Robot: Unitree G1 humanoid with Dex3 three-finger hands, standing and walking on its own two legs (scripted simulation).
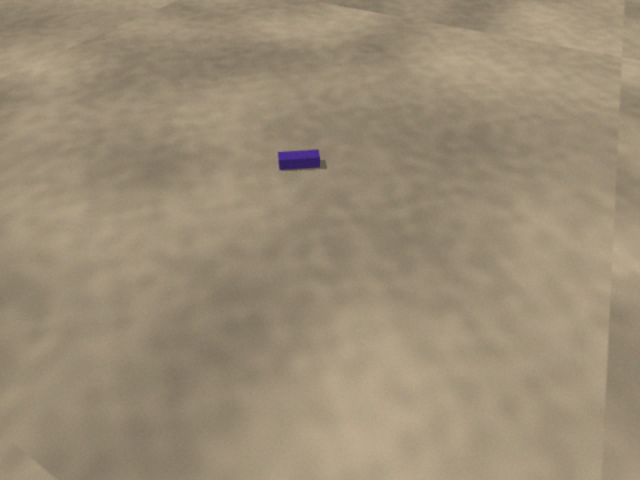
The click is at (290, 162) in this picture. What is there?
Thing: lying carton
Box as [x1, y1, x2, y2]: [278, 149, 319, 169]
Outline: 318,149 278,152 279,169 319,166
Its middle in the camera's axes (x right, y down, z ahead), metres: -0.11 -0.40 +1.99
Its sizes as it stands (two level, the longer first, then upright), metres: 0.209 0.068 0.062
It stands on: the floor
